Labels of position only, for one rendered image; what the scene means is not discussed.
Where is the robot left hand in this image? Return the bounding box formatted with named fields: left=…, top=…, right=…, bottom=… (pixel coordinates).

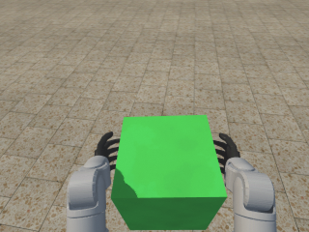
left=94, top=131, right=121, bottom=170

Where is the carton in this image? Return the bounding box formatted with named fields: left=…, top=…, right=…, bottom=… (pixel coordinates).
left=110, top=115, right=228, bottom=230

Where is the robot right forearm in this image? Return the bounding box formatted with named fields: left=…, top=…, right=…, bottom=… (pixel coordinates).
left=224, top=157, right=277, bottom=232

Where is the robot left forearm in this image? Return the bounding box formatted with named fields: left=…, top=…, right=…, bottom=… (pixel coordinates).
left=66, top=156, right=111, bottom=232

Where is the robot right hand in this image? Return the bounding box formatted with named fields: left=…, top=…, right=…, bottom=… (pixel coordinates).
left=213, top=133, right=240, bottom=174

